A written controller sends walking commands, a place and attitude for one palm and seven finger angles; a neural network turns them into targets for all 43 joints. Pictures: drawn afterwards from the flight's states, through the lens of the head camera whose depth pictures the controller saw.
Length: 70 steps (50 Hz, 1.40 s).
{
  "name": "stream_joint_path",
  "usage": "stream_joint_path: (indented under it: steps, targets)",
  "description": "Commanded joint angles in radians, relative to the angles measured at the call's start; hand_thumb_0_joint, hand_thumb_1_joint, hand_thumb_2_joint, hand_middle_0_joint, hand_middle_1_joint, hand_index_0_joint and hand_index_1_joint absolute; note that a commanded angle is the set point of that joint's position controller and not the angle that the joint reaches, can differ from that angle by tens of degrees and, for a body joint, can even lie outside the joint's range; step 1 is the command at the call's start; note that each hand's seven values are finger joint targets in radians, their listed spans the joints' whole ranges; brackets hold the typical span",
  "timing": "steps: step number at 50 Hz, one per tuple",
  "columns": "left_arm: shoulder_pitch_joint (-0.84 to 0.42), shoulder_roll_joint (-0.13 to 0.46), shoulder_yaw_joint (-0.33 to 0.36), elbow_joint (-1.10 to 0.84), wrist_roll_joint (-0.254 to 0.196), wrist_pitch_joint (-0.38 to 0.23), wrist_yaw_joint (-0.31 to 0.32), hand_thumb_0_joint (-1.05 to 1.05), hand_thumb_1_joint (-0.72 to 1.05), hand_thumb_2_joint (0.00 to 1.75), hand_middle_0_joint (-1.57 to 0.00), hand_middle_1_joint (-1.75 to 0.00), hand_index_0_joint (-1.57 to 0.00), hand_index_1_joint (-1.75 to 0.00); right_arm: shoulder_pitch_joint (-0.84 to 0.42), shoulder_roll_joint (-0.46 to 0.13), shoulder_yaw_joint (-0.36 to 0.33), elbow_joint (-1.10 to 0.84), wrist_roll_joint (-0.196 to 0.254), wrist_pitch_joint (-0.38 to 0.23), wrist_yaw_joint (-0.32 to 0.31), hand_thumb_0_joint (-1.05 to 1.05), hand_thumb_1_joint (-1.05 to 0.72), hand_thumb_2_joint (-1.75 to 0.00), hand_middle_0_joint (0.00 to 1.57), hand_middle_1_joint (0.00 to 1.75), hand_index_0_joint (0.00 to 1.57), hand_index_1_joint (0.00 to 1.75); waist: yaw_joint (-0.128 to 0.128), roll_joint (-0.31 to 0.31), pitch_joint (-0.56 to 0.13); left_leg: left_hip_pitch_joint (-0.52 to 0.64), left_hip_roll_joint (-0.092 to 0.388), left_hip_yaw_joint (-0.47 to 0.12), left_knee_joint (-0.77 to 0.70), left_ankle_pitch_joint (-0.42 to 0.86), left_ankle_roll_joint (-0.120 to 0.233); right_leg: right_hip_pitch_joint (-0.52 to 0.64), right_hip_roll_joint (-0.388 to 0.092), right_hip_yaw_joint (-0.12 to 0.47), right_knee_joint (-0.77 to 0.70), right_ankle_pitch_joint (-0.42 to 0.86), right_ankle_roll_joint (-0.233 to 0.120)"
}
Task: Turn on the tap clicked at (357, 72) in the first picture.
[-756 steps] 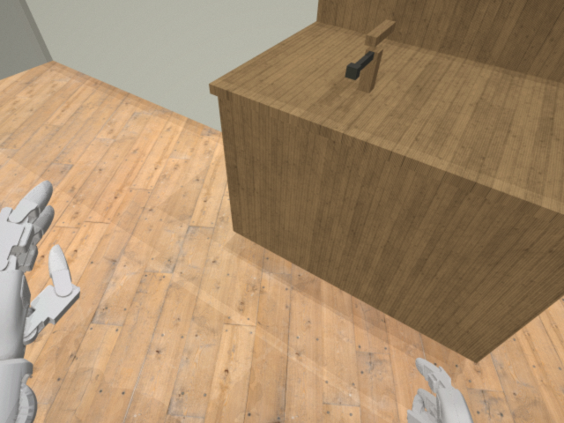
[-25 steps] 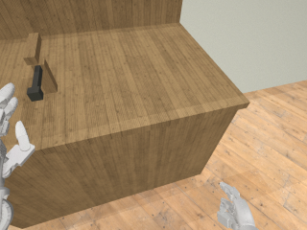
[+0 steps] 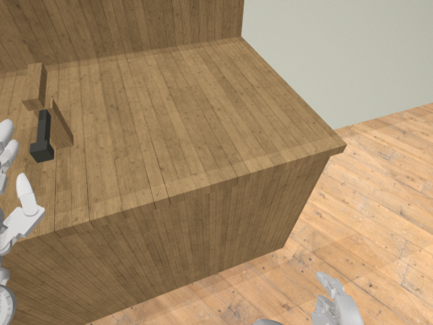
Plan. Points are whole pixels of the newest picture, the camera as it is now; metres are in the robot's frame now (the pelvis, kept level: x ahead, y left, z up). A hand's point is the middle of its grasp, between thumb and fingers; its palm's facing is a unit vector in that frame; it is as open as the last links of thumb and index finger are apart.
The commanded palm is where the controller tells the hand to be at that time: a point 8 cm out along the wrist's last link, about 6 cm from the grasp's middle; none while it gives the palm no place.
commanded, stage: shuffle to correct the standing spot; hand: left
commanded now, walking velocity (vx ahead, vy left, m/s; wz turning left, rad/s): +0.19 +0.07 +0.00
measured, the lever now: (42, 151) +0.38 +0.34 +0.12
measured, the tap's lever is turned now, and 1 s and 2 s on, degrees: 0 0 0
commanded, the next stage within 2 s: come to a stop and stand still in 0.34 s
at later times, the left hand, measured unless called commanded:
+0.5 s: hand (20, 183) +0.26 +0.28 +0.19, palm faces +0.44 -0.82 -0.36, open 7.4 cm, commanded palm +0.20 +0.32 +0.19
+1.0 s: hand out of the picture +0.27 +0.32 +0.18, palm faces +0.45 -0.82 -0.34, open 7.4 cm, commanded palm +0.22 +0.35 +0.19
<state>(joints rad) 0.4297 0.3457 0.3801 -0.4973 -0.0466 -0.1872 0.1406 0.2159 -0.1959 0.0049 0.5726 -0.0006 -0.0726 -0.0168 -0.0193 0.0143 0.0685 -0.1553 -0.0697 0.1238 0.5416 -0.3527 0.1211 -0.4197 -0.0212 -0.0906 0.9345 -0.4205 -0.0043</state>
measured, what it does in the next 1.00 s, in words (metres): steps on the spot: right foot, then left foot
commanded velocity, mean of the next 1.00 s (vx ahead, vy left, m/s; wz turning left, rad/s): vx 0.01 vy -0.01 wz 0.00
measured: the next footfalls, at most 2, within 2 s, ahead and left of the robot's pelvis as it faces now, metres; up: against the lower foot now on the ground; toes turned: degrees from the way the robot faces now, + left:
right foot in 0.12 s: +0.13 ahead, -0.05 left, +0.00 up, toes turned +0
left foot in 0.46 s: +0.11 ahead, +0.16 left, +0.00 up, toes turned +4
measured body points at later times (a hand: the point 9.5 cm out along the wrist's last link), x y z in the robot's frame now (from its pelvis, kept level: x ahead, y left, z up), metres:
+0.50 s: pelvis +0.05 +0.04 -0.01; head +0.05 +0.04 +0.44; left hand +0.23 +0.32 +0.20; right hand +0.23 -0.20 -0.07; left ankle +0.08 +0.19 -0.73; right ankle +0.08 -0.07 -0.72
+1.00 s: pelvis +0.07 +0.07 +0.02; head +0.09 +0.07 +0.47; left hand +0.24 +0.36 +0.20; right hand +0.30 -0.14 -0.04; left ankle +0.08 +0.19 -0.73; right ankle +0.09 -0.05 -0.73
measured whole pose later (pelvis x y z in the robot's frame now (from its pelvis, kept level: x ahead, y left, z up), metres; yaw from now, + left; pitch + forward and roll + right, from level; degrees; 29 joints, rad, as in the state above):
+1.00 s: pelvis +0.07 +0.07 +0.02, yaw +2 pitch -1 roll -1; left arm 0.44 0.34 0.33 -0.52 -0.08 -0.08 0.15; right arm 0.10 -0.20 0.01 0.55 0.01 -0.07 -0.08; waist 0.04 0.01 0.06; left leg -0.19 0.05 0.02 0.41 -0.19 -0.01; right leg -0.17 0.02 -0.04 0.32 -0.14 -0.01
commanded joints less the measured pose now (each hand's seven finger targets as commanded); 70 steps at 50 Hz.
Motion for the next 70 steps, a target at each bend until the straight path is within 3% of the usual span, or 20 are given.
stream_joint_path:
  steps: [1,4,5,6,7,9,11,13,17,20,21,23,24,25,29,32,34,41,55,70]
  targets:
    - [0.03,0.178,0.112,-0.184,-0.005,-0.064,0.02,0.0,0.9,0.9,-0.2,-0.3,-0.2,-0.3,-0.124,-0.14,-0.034,-0.169,-0.01,-0.053,-0.028,0.0,-0.9,-0.9,0.2,0.3,0.2,0.3,0.019,0.15,-0.092,-0.072,0.235,-0.224,-0.234,0.373,-0.057,0.12,0.006,-0.063,-0.218,0.099,-0.003]
    - [0.025,0.209,0.143,-0.144,-0.011,-0.063,0.026,0.0,0.9,0.9,-0.2,-0.3,-0.2,-0.3,-0.132,-0.142,-0.033,-0.175,-0.012,-0.043,-0.045,0.0,-0.9,-0.9,0.2,0.3,0.2,0.3,0.042,0.047,-0.126,-0.291,0.221,-0.203,-0.094,0.145,-0.067,0.411,-0.002,-0.043,-0.427,0.168,-0.025]
    - [0.012,0.213,0.14,-0.122,-0.009,-0.063,0.026,0.0,0.9,0.9,-0.2,-0.3,-0.2,-0.3,-0.13,-0.14,-0.036,-0.175,-0.011,-0.037,-0.047,0.0,-0.9,-0.9,0.2,0.3,0.2,0.3,0.054,-0.061,-0.16,-0.449,0.186,-0.173,0.101,0.084,-0.075,0.569,-0.085,0.084,-0.478,0.118,-0.074]
    - [-0.011,0.232,0.144,-0.113,-0.008,-0.064,0.022,0.0,0.9,0.9,-0.2,-0.3,-0.2,-0.3,-0.108,-0.139,-0.051,-0.176,-0.01,-0.035,-0.043,0.0,-0.9,-0.9,0.2,0.3,0.2,0.3,0.048,-0.242,-0.209,-0.548,0.092,-0.091,0.417,-0.049,-0.077,0.598,-0.294,0.432,-0.573,-0.022,-0.185]
    - [-0.068,0.214,0.133,-0.14,-0.016,-0.075,0.012,0.0,0.9,0.9,-0.2,-0.3,-0.2,-0.3,-0.113,-0.175,-0.072,-0.182,-0.01,-0.04,-0.035,0.0,-0.9,-0.9,0.2,0.3,0.2,0.3,0.04,-0.257,-0.194,-0.555,0.06,-0.136,0.652,-0.197,-0.092,0.432,-0.44,0.736,-0.716,-0.227,-0.265]
    - [-0.145,0.218,0.108,-0.21,-0.011,-0.078,-0.003,0.0,0.9,0.9,-0.2,-0.3,-0.2,-0.3,-0.086,-0.163,-0.066,-0.148,-0.005,-0.026,-0.012,0.0,-0.9,-0.9,0.2,0.3,0.2,0.3,0.018,-0.119,-0.111,-0.535,0.117,-0.207,0.751,-0.169,-0.101,0.228,-0.422,0.692,-0.759,-0.424,-0.256]
    - [-0.13,0.182,0.074,-0.209,-0.001,-0.074,0.001,0.0,0.9,0.9,-0.2,-0.3,-0.2,-0.3,-0.1,-0.134,-0.043,-0.126,0.001,-0.019,-0.017,0.0,-0.9,-0.9,0.2,0.3,0.2,0.3,0.018,-0.006,-0.097,-0.464,0.151,-0.172,0.676,-0.087,-0.107,0.157,-0.345,0.449,-0.727,-0.245,-0.216]
    - [-0.13,0.187,0.068,-0.231,0.005,-0.067,0.015,0.0,0.9,0.9,-0.2,-0.3,-0.2,-0.3,-0.116,-0.123,-0.033,-0.117,0.0,-0.026,-0.031,0.0,-0.9,-0.9,0.2,0.3,0.2,0.3,0.019,-0.035,-0.116,-0.366,0.147,-0.116,0.547,-0.025,-0.107,0.116,-0.298,0.311,-0.729,-0.141,-0.182]
    - [-0.11,0.2,0.088,-0.241,0.0,-0.045,0.035,0.0,0.9,0.9,-0.2,-0.3,-0.2,-0.3,-0.123,-0.099,-0.027,-0.124,-0.006,-0.046,-0.057,0.0,-0.9,-0.9,0.2,0.3,0.2,0.3,0.028,-0.118,-0.126,-0.139,0.102,0.002,0.233,0.003,-0.098,0.057,-0.25,0.194,-0.709,-0.189,-0.145]
    - [-0.08,0.175,0.087,-0.213,-0.01,-0.039,0.04,0.0,0.9,0.9,-0.2,-0.3,-0.2,-0.3,-0.101,-0.094,-0.028,-0.133,-0.002,-0.056,-0.072,0.0,-0.9,-0.9,0.2,0.3,0.2,0.3,0.02,-0.064,-0.129,0.001,0.073,0.012,0.016,-0.019,-0.089,0.071,-0.161,0.1,-0.548,-0.17,-0.093]
    - [-0.102,0.173,0.087,-0.213,-0.014,-0.043,0.04,0.0,0.9,0.9,-0.2,-0.3,-0.2,-0.3,-0.094,-0.11,-0.033,-0.14,0.001,-0.061,-0.073,0.0,-0.9,-0.9,0.2,0.3,0.2,0.3,0.013,0.016,-0.11,-0.005,0.112,-0.088,-0.071,-0.076,-0.066,0.056,-0.106,0.081,-0.432,-0.156,-0.065]
    - [-0.125,0.162,0.096,-0.209,-0.009,-0.054,0.041,0.0,0.9,0.9,-0.2,-0.3,-0.2,-0.3,-0.106,-0.144,-0.044,-0.165,0.013,-0.068,-0.072,0.0,-0.9,-0.9,0.2,0.3,0.2,0.3,0.015,0.205,-0.077,-0.024,0.316,-0.436,-0.244,-0.033,0.035,-0.029,0.05,-0.015,-0.139,-0.062,0.008]
    - [-0.125,0.192,0.113,-0.185,-0.018,-0.057,0.029,0.0,0.9,0.9,-0.2,-0.3,-0.2,-0.3,-0.107,-0.13,-0.049,-0.152,0.016,-0.074,-0.068,0.0,-0.9,-0.9,0.2,0.3,0.2,0.3,0.007,0.2,-0.077,-0.056,0.361,-0.519,-0.312,-0.104,0.061,-0.052,0.054,0.032,-0.031,-0.121,0.017]
    - [-0.099,0.177,0.108,-0.148,-0.015,-0.047,0.024,0.0,0.9,0.9,-0.2,-0.3,-0.2,-0.3,-0.112,-0.115,-0.045,-0.142,0.011,-0.087,-0.062,0.0,-0.9,-0.9,0.2,0.3,0.2,0.3,0.007,0.217,-0.055,-0.111,0.357,-0.503,-0.316,-0.117,0.069,-0.037,0.032,0.07,-0.038,-0.092,0.012]
    - [-0.048,0.202,0.104,-0.244,0.004,-0.029,0.021,0.0,0.9,0.9,-0.2,-0.3,-0.2,-0.3,-0.145,-0.11,-0.016,-0.147,-0.008,-0.116,-0.039,0.0,-0.9,-0.9,0.2,0.3,0.2,0.3,0.033,0.122,-0.145,-0.146,0.18,-0.163,-0.059,0.283,-0.071,0.312,0.025,0.068,-0.533,0.339,0.003]
    - [0.005,0.155,0.076,-0.222,-0.017,-0.006,0.019,0.0,0.9,0.9,-0.2,-0.3,-0.2,-0.3,-0.118,-0.111,-0.037,-0.134,-0.003,-0.116,-0.026,0.0,-0.9,-0.9,0.2,0.3,0.2,0.3,0.029,-0.129,-0.222,-0.115,0.092,-0.108,0.081,0.305,-0.141,0.373,-0.101,0.232,-0.55,0.724,-0.069]
    - [0.014,0.186,0.102,-0.231,-0.017,-0.001,0.029,0.0,0.9,0.9,-0.2,-0.3,-0.2,-0.3,-0.138,-0.106,-0.023,-0.119,-0.006,-0.103,-0.033,0.0,-0.9,-0.9,0.2,0.3,0.2,0.3,0.03,-0.084,-0.234,-0.106,0.097,-0.115,0.045,0.336,-0.139,0.4,-0.113,0.191,-0.515,0.891,-0.066]
    - [-0.023,0.162,0.083,-0.219,-0.03,0.022,0.025,0.0,0.9,0.9,-0.2,-0.3,-0.2,-0.3,-0.143,-0.107,-0.029,-0.138,0.001,-0.059,-0.067,0.0,-0.9,-0.9,0.2,0.3,0.2,0.3,0.036,0.006,-0.275,0.08,0.148,-0.103,-0.078,0.705,-0.133,0.37,0.001,0.071,-0.545,0.766,0.02]
    - [-0.072,0.152,0.05,-0.209,-0.018,0.029,0.035,0.0,0.9,0.9,-0.2,-0.3,-0.2,-0.3,-0.155,-0.114,-0.026,-0.165,0.004,-0.037,-0.075,0.0,-0.9,-0.9,0.2,0.3,0.2,0.3,0.031,0.076,-0.12,-0.104,0.112,-0.127,-0.284,0.053,-0.132,0.345,0.029,0.091,-0.703,0.251,0.019]
    - [-0.062,0.146,0.052,-0.209,-0.001,0.003,0.035,0.0,0.9,0.9,-0.2,-0.3,-0.2,-0.3,-0.143,-0.124,-0.034,-0.146,0.008,-0.064,-0.056,0.0,-0.9,-0.9,0.2,0.3,0.2,0.3,0.042,0.039,-0.125,-0.178,0.121,-0.163,-0.284,-0.023,-0.114,0.404,0.021,0.09,-0.647,0.237,0.015]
